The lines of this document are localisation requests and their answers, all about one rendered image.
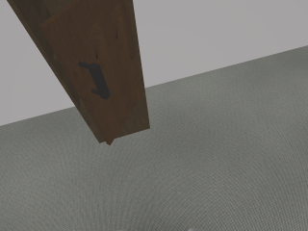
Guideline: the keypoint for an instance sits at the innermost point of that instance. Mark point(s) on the cupboard door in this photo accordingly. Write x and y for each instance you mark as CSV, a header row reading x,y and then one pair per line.
x,y
100,32

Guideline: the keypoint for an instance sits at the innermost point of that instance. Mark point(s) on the handle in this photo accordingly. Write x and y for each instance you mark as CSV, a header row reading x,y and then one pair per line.
x,y
98,79

